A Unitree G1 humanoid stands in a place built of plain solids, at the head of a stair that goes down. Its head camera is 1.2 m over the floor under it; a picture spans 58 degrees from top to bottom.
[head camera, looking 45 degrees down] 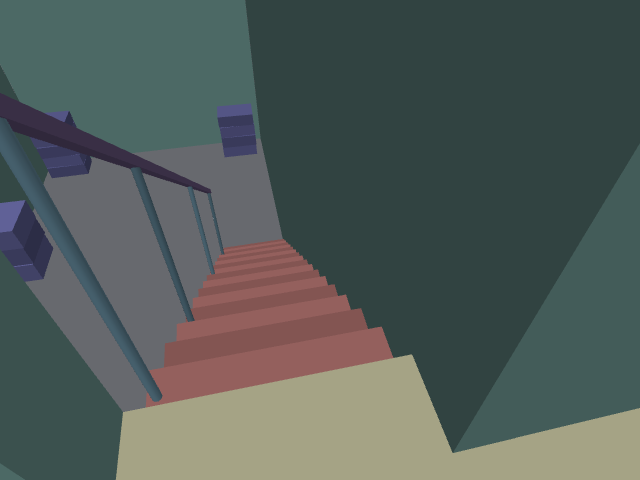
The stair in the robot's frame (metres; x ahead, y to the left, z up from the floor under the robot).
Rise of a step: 0.20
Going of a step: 0.24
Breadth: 0.86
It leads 12 degrees to the left of straight ahead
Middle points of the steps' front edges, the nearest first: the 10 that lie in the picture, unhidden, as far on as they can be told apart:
0.61 0.13 0.00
0.84 0.18 -0.19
1.07 0.23 -0.39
1.30 0.28 -0.59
1.53 0.33 -0.79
1.76 0.38 -0.98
1.99 0.43 -1.18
2.22 0.48 -1.38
2.45 0.53 -1.58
2.68 0.58 -1.77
